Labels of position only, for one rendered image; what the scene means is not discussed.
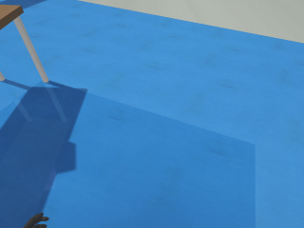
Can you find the robot left hand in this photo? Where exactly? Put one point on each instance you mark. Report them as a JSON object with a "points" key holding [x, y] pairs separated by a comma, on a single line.
{"points": [[35, 219]]}

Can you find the table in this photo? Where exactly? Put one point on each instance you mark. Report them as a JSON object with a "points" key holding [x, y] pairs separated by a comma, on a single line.
{"points": [[9, 13]]}

